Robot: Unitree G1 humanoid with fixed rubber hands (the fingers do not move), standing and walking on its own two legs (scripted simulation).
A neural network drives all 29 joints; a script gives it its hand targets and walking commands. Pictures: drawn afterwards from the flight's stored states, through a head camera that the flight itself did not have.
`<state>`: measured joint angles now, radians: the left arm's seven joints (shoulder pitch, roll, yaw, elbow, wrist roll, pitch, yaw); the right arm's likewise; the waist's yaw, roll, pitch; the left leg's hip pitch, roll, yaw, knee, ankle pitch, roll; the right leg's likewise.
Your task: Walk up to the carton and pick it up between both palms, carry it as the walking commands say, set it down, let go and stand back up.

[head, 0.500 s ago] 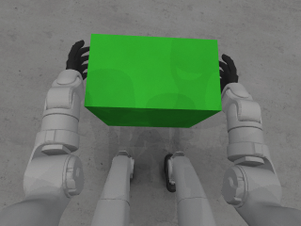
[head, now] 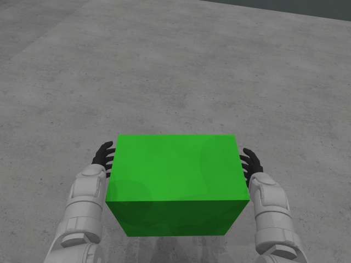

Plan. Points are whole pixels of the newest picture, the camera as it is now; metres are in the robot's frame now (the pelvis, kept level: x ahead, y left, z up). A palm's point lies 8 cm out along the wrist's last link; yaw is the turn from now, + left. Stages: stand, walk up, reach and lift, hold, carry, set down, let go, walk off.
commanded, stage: reach and lift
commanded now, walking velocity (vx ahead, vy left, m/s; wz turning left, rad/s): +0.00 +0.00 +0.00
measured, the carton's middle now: (176, 190) +0.32 +0.00 -0.08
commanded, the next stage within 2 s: hold in 1.66 s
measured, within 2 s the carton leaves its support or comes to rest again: neither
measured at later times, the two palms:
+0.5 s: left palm (85, 174) +0.29 +0.20 +0.07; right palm (269, 185) +0.27 -0.18 +0.07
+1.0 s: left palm (88, 169) +0.30 +0.20 +0.07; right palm (265, 169) +0.30 -0.19 +0.07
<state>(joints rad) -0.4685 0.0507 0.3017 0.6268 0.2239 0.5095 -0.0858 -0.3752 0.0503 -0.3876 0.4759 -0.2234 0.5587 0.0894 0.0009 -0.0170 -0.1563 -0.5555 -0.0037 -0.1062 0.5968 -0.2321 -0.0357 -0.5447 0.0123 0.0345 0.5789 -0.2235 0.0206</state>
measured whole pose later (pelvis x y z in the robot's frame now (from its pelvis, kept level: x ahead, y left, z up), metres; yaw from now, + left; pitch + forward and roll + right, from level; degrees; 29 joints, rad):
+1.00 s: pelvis +0.01 -0.01 +0.02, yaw +0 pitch -1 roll +0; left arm -0.29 -0.01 0.32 0.29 0.25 0.71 -0.14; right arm -0.29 0.08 -0.31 0.23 -0.22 0.76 0.11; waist 0.00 0.00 -0.09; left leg -0.20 0.00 -0.11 0.36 -0.16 -0.04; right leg -0.20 0.00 0.04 0.39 -0.17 0.01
